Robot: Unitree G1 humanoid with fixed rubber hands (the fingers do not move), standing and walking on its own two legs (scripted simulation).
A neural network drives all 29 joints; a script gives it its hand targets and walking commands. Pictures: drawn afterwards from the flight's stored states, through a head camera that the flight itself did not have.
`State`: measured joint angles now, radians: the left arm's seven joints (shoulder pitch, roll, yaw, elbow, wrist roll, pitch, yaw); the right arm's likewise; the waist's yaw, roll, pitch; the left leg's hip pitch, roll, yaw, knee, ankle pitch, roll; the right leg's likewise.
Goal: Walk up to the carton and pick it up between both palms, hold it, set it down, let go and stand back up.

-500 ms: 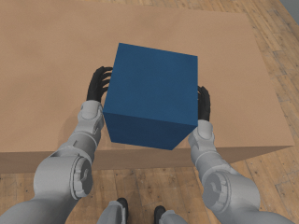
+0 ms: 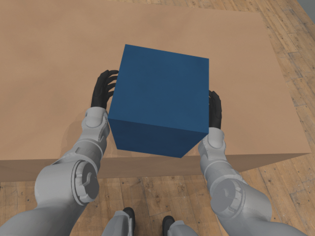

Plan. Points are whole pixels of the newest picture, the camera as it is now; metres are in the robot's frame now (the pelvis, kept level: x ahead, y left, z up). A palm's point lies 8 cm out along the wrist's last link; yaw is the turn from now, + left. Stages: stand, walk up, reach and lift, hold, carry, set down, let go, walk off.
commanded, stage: reach and lift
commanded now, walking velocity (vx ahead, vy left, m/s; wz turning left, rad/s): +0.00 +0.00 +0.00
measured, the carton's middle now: (157, 109) +0.45 +0.01 -0.05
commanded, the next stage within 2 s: none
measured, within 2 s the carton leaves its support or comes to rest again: leaves its support in 1.82 s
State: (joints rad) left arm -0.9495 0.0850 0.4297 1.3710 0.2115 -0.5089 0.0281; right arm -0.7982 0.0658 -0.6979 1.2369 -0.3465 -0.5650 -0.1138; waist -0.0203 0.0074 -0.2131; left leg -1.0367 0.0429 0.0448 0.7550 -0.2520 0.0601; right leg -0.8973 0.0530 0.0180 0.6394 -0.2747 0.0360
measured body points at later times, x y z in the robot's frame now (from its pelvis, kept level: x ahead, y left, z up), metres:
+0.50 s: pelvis +0.00 +0.00 +0.00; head +0.16 +0.04 +0.42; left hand +0.46 +0.16 -0.02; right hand +0.42 -0.14 -0.02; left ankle +0.03 +0.07 -0.70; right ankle -0.01 -0.15 -0.70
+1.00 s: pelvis +0.00 +0.00 +0.00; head +0.16 +0.04 +0.42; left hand +0.45 +0.16 -0.02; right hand +0.42 -0.14 -0.02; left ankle +0.03 +0.07 -0.70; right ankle -0.01 -0.15 -0.70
